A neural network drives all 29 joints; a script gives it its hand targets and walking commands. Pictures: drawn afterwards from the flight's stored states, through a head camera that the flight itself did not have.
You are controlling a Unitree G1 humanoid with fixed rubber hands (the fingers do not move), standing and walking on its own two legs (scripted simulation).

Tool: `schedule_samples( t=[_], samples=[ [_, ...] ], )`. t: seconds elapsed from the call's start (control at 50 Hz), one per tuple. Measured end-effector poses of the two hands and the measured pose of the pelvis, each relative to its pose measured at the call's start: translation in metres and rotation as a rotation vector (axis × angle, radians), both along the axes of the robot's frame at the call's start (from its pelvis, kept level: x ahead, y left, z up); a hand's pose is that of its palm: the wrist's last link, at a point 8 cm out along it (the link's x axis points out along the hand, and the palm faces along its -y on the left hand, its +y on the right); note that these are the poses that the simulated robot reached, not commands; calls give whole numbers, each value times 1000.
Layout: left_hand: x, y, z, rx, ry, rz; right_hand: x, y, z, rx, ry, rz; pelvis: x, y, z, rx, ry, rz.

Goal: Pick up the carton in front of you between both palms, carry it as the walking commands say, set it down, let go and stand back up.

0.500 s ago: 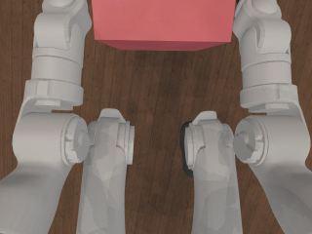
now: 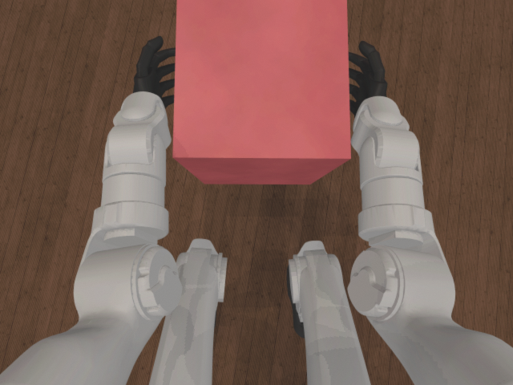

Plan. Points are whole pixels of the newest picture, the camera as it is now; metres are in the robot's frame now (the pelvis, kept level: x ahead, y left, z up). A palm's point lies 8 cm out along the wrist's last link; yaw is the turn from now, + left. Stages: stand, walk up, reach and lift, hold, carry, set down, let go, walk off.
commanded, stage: reach and lift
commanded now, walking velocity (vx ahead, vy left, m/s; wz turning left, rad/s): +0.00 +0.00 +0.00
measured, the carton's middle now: (259, 113) +0.52 +0.01 -0.13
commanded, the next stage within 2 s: none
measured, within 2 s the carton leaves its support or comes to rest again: neither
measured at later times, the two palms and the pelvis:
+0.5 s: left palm (87, 76) +0.45 +0.16 +0.11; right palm (446, 83) +0.45 -0.14 +0.11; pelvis +0.05 +0.00 +0.14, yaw +0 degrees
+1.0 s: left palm out of the picture +0.40 +0.15 +0.25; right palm out of the picture +0.40 -0.15 +0.25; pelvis +0.10 +0.00 +0.25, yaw +1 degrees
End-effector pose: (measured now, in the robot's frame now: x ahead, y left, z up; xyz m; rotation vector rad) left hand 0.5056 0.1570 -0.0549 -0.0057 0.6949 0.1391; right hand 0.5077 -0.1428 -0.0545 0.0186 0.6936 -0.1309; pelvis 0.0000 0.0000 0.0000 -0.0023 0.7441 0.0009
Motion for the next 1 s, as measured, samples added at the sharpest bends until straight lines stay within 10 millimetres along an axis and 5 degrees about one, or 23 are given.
schedule_samples(
  t=[0.72,1.0],
  samples=[
    [-78,-2,227,-19,7,19,-77,-2,227,7,7,-3,72,0,196,4,-382,3],
    [-107,-3,310,-12,-13,15,-105,-3,309,-2,-12,8,95,-1,253,5,-635,11]
  ],
)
